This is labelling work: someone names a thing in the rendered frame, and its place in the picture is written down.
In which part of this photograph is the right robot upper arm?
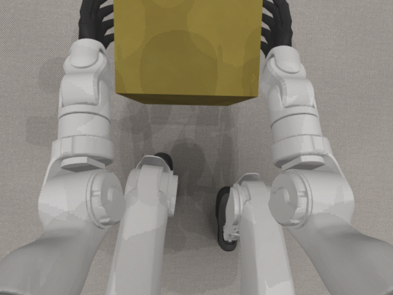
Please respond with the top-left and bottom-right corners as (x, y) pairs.
(268, 169), (393, 295)

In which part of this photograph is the robot right forearm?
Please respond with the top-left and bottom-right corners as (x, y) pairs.
(259, 45), (347, 181)

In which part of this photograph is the carton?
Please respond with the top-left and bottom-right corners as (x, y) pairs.
(113, 0), (263, 106)

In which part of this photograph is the robot right thigh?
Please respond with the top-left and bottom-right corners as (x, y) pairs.
(228, 181), (295, 295)

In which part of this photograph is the robot left forearm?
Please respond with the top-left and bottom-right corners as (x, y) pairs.
(38, 39), (114, 217)

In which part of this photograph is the left robot hand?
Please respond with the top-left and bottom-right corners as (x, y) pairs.
(79, 0), (114, 49)

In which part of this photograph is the right robot hand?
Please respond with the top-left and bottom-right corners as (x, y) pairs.
(260, 0), (293, 59)

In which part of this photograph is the left robot upper arm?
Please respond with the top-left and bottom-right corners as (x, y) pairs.
(0, 169), (126, 295)

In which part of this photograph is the left robot shin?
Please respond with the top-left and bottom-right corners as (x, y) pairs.
(124, 155), (170, 198)

